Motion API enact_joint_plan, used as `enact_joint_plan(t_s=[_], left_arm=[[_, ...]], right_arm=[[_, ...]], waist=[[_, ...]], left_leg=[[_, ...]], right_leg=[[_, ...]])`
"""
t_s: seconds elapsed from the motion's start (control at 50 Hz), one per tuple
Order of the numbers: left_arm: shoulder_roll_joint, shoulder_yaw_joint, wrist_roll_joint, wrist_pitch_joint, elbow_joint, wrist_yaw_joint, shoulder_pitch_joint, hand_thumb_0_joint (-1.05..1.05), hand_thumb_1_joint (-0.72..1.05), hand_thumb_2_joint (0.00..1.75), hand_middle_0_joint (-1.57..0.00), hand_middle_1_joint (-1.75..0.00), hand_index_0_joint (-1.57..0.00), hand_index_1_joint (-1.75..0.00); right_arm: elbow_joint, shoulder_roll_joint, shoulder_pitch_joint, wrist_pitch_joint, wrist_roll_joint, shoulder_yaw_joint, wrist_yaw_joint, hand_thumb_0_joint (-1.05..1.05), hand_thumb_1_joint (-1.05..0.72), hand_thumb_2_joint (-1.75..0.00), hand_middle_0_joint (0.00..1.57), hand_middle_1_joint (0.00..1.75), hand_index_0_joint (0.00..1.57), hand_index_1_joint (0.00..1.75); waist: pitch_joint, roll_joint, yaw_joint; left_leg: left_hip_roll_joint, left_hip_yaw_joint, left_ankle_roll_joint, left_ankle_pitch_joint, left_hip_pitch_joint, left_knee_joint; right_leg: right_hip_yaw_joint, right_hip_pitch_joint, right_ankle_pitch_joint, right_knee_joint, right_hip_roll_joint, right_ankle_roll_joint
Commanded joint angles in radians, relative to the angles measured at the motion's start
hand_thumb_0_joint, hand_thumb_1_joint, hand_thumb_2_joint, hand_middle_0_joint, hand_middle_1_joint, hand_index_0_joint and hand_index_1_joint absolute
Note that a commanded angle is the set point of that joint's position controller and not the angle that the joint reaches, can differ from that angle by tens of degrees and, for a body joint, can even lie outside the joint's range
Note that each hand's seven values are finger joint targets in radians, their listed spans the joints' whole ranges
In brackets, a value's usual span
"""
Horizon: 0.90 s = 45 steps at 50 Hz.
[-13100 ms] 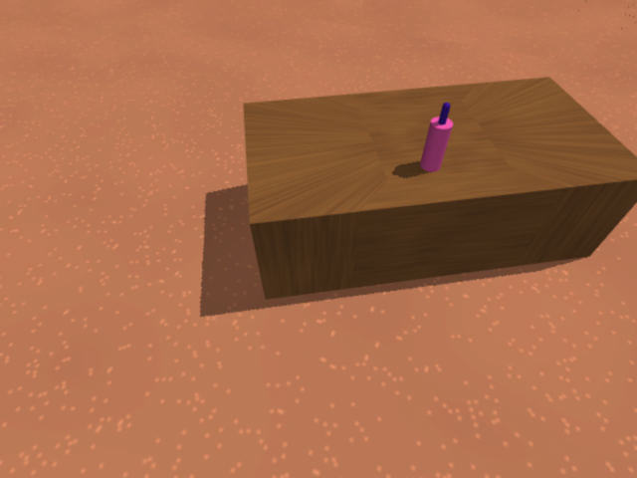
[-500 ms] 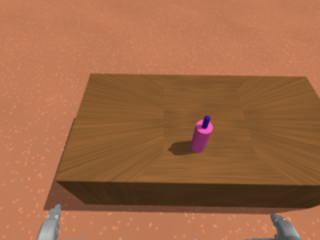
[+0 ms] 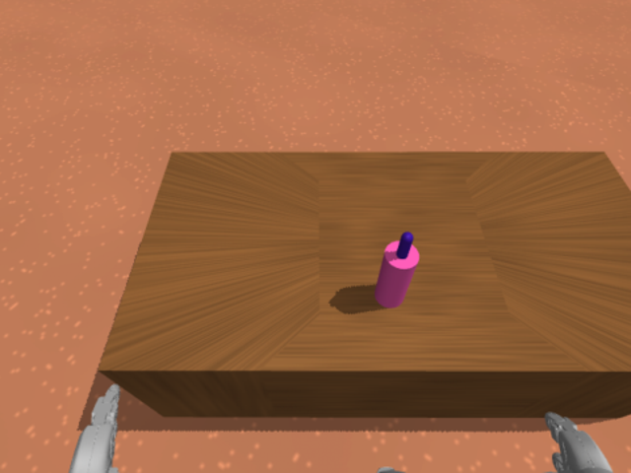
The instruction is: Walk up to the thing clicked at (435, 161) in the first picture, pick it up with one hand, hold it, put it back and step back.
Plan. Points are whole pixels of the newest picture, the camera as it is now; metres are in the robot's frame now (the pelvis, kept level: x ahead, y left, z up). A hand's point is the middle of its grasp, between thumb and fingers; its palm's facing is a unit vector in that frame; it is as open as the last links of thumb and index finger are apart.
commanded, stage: go down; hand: right
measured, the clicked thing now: (397, 268) +0.52 -0.15 -0.20
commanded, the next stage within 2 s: none
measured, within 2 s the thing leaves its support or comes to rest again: neither
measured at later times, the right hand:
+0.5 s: hand out of the picture +0.14 -0.26 -0.09, palm faces +0.07 +0.95 -0.31, open 16.8 cm
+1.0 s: hand (553, 443) +0.18 -0.28 -0.06, palm faces +0.11 +0.95 -0.29, open 17.0 cm
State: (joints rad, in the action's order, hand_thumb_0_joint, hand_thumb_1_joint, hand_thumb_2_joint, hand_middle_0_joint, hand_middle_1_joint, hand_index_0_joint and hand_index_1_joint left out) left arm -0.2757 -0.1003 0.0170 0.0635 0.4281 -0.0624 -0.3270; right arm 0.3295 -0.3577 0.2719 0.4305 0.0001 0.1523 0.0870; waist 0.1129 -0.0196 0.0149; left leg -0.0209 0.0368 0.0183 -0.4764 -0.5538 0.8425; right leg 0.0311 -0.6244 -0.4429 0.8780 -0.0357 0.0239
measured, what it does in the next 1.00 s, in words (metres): stands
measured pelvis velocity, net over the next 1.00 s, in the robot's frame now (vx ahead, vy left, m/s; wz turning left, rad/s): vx -0.01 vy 0.00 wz -0.01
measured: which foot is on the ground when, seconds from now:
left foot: down 0.00-1.00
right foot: down 0.00-1.00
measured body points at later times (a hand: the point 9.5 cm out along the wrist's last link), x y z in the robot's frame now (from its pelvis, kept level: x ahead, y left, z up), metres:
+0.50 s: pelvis -0.01 +0.00 -0.01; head +0.03 -0.01 +0.44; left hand +0.14 +0.27 -0.06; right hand +0.13 -0.31 -0.06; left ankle -0.04 +0.13 -0.70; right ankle -0.01 -0.13 -0.70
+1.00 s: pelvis -0.01 +0.00 -0.01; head +0.02 -0.01 +0.44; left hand +0.14 +0.25 -0.05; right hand +0.17 -0.33 -0.04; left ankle -0.04 +0.13 -0.70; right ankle -0.01 -0.13 -0.70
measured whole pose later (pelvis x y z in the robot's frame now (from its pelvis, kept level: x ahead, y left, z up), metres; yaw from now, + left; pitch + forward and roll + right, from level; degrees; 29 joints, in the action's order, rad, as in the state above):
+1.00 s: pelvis -0.01 +0.00 -0.01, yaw -1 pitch +11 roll +2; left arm -0.24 -0.02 0.01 0.12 0.23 -0.14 -0.43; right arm 0.16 -0.40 0.27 0.43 0.05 0.25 0.14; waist 0.14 -0.01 0.02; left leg -0.02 0.05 0.02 -0.50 -0.62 0.93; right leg 0.05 -0.70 -0.47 0.98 -0.03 0.02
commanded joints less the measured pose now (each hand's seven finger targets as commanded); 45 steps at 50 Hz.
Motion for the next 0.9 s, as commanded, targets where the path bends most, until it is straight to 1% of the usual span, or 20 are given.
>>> enact_joint_plan(t_s=[0.0,0.02,0.04,0.08,0.14,0.2,0.22,0.24,0.28,0.32,0.42,0.48,0.56,0.62,0.66,0.78,0.82,0.84,0.86,0.88], left_arm=[[-0.163,-0.074,0.008,0.049,-0.189,-0.027,0.001,0.00,-0.55,0.05,-0.06,-0.06,-0.05,-0.07],[-0.162,-0.074,0.007,0.049,-0.197,-0.027,-0.016,0.00,-0.55,0.05,-0.06,-0.06,-0.05,-0.07],[-0.161,-0.069,0.007,0.048,-0.200,-0.029,0.000,0.00,-0.55,0.05,-0.06,-0.06,-0.05,-0.07],[-0.163,-0.076,0.008,0.047,-0.223,-0.033,-0.017,0.00,-0.54,0.05,-0.06,-0.06,-0.05,-0.06],[-0.145,-0.056,0.007,0.045,-0.231,-0.035,-0.036,0.00,-0.54,0.05,-0.06,-0.06,-0.05,-0.07],[-0.155,-0.072,0.007,0.049,-0.251,-0.042,-0.028,0.00,-0.54,0.05,-0.06,-0.06,-0.06,-0.07],[-0.157,-0.071,0.008,0.051,-0.268,-0.045,-0.028,0.00,-0.54,0.05,-0.06,-0.06,-0.06,-0.06],[-0.153,-0.068,0.009,0.053,-0.266,-0.047,-0.038,0.00,-0.54,0.05,-0.06,-0.06,-0.05,-0.07],[-0.144,-0.053,0.010,0.057,-0.287,-0.051,-0.030,0.00,-0.55,0.05,-0.06,-0.06,-0.05,-0.07],[-0.145,-0.059,0.011,0.061,-0.290,-0.057,-0.049,0.00,-0.54,0.04,-0.06,-0.06,-0.06,-0.06],[-0.131,-0.044,0.009,0.069,-0.299,-0.065,-0.069,0.00,-0.55,0.05,-0.06,-0.06,-0.06,-0.07],[-0.138,-0.052,0.007,0.075,-0.312,-0.073,-0.076,0.00,-0.55,0.05,-0.06,-0.06,-0.06,-0.07],[-0.128,-0.036,0.007,0.078,-0.321,-0.080,-0.070,0.00,-0.55,0.05,-0.06,-0.06,-0.05,-0.07],[-0.136,-0.045,0.006,0.079,-0.332,-0.080,-0.092,0.00,-0.55,0.05,-0.06,-0.06,-0.06,-0.07],[-0.128,-0.036,0.008,0.083,-0.350,-0.083,-0.086,0.00,-0.54,0.05,-0.06,-0.06,-0.06,-0.07],[-0.116,-0.016,0.008,0.089,-0.380,-0.088,-0.092,0.00,-0.54,0.05,-0.06,-0.06,-0.06,-0.07],[-0.098,0.013,0.006,0.093,-0.392,-0.090,-0.109,0.00,-0.55,0.05,-0.06,-0.06,-0.06,-0.07],[-0.096,0.016,0.007,0.093,-0.374,-0.090,-0.104,0.00,-0.55,0.06,-0.06,-0.06,-0.05,-0.07],[-0.095,0.014,0.006,0.097,-0.372,-0.091,-0.120,0.00,-0.55,0.06,-0.06,-0.06,-0.05,-0.07],[-0.114,-0.013,0.006,0.098,-0.374,-0.092,-0.123,0.00,-0.54,0.06,-0.06,-0.06,-0.06,-0.07]], right_arm=[[-0.197,-0.202,-0.002,-0.011,-0.002,0.094,-0.013,0.00,0.40,-0.04,0.06,0.04,0.05,0.04],[-0.213,-0.209,0.012,-0.006,-0.002,0.106,-0.015,0.00,0.40,-0.03,0.07,0.04,0.06,0.04],[-0.227,-0.218,0.016,-0.001,-0.002,0.111,-0.016,0.00,0.40,-0.04,0.06,0.04,0.05,0.04],[-0.234,-0.202,0.020,0.008,-0.003,0.101,-0.013,0.00,0.39,-0.03,0.07,0.04,0.06,0.04],[-0.260,-0.218,0.041,0.014,-0.002,0.119,-0.014,0.00,0.40,-0.03,0.07,0.04,0.06,0.04],[-0.287,-0.210,0.037,0.019,0.003,0.115,-0.009,0.00,0.41,-0.03,0.06,0.04,0.06,0.04],[-0.293,-0.199,0.030,0.019,0.005,0.107,-0.007,0.00,0.41,-0.04,0.06,0.05,0.05,0.05],[-0.294,-0.214,0.040,0.020,0.007,0.122,-0.005,0.00,0.40,-0.03,0.06,0.04,0.06,0.04],[-0.305,-0.208,0.042,0.021,0.010,0.119,-0.003,0.00,0.40,-0.03,0.06,0.04,0.06,0.04],[-0.329,-0.214,0.041,0.019,0.011,0.127,-0.001,0.00,0.42,-0.04,0.06,0.05,0.05,0.05],[-0.352,-0.226,0.055,0.016,0.012,0.139,0.007,0.00,0.42,-0.04,0.06,0.05,0.05,0.05],[-0.354,-0.220,0.060,0.019,0.019,0.144,0.011,0.00,0.44,-0.04,0.06,0.05,0.05,0.05],[-0.364,-0.227,0.078,0.019,0.023,0.152,0.015,0.00,0.42,-0.02,0.07,0.04,0.06,0.04],[-0.375,-0.229,0.081,0.019,0.021,0.156,0.019,0.00,0.45,-0.03,0.06,0.05,0.05,0.05],[-0.379,-0.223,0.101,0.019,0.025,0.160,0.020,0.00,0.44,-0.04,0.05,0.05,0.05,0.05],[-0.402,-0.231,0.034,0.001,0.030,0.168,0.025,0.00,0.44,-0.04,0.05,0.05,0.05,0.05],[-0.408,-0.244,0.002,-0.014,0.035,0.175,0.027,0.00,0.46,-0.04,0.05,0.05,0.05,0.05],[-0.392,-0.272,-0.004,-0.018,0.034,0.198,0.026,0.00,0.45,-0.04,0.06,0.05,0.05,0.05],[-0.393,-0.272,-0.024,-0.026,0.034,0.194,0.028,0.00,0.46,-0.04,0.06,0.05,0.05,0.05],[-0.385,-0.282,-0.051,-0.035,0.040,0.210,0.030,0.00,0.45,-0.05,0.05,0.05,0.05,0.05]], waist=[[0.170,-0.006,0.002],[0.182,-0.026,-0.006],[0.159,-0.048,-0.015],[0.165,-0.028,0.001],[0.156,-0.041,-0.012],[0.139,-0.045,-0.007],[0.132,-0.031,0.006],[0.132,-0.031,-0.007],[0.118,-0.023,-0.005],[0.129,-0.043,-0.003],[0.147,-0.038,-0.005],[0.161,-0.041,0.000],[0.116,-0.042,-0.012],[0.146,-0.051,0.000],[0.137,-0.044,-0.008],[0.155,-0.049,0.007],[0.155,-0.058,0.011],[0.150,-0.058,-0.003],[0.144,-0.077,0.007],[0.151,-0.083,0.019]], left_leg=[[0.020,0.013,-0.007,0.374,0.035,-0.089],[0.020,0.016,-0.010,0.379,0.041,-0.080],[0.021,0.016,-0.014,0.334,0.024,-0.081],[0.024,0.019,-0.014,0.334,0.012,-0.074],[0.022,0.021,-0.015,0.322,0.009,-0.067],[0.021,0.018,-0.017,0.263,-0.012,-0.071],[0.024,0.018,-0.016,0.234,-0.029,-0.075],[0.022,0.019,-0.017,0.224,-0.022,-0.075],[0.022,0.017,-0.016,0.197,-0.034,-0.080],[0.025,0.020,-0.018,0.184,-0.043,-0.071],[0.019,0.017,-0.016,0.234,-0.034,-0.059],[0.018,0.013,-0.014,0.250,-0.038,-0.053],[0.020,0.016,-0.016,0.177,-0.053,-0.065],[0.022,0.017,-0.017,0.209,-0.048,-0.055],[0.020,0.017,-0.015,0.225,-0.040,-0.054],[0.022,0.015,-0.013,0.235,-0.041,-0.045],[0.019,0.014,-0.012,0.252,-0.030,-0.048],[0.020,0.017,-0.013,0.247,-0.032,-0.041],[0.017,0.014,-0.012,0.254,-0.029,-0.044],[0.017,0.010,-0.013,0.255,-0.038,-0.043]], right_leg=[[-0.026,0.147,0.376,-0.070,0.029,-0.030],[-0.023,0.148,0.398,-0.069,0.029,-0.028],[-0.021,0.132,0.367,-0.079,0.028,-0.023],[-0.018,0.135,0.372,-0.072,0.025,-0.025],[-0.018,0.110,0.360,-0.066,0.028,-0.022],[-0.019,0.089,0.278,-0.070,0.029,-0.024],[-0.020,0.082,0.244,-0.075,0.029,-0.025],[-0.019,0.074,0.231,-0.074,0.031,-0.026],[-0.020,0.058,0.199,-0.074,0.031,-0.027],[-0.016,0.064,0.192,-0.079,0.030,-0.026],[-0.020,0.066,0.241,-0.049,0.032,-0.027],[-0.019,0.070,0.252,-0.040,0.032,-0.028],[-0.018,0.036,0.180,-0.056,0.034,-0.027],[-0.016,0.060,0.217,-0.052,0.032,-0.025],[-0.020,0.055,0.231,-0.045,0.033,-0.026],[-0.013,0.067,0.241,-0.044,0.029,-0.025],[-0.013,0.073,0.257,-0.040,0.030,-0.025],[-0.007,0.062,0.262,-0.047,0.028,-0.024],[-0.010,0.073,0.260,-0.045,0.029,-0.023],[-0.009,0.087,0.259,-0.046,0.028,-0.024]])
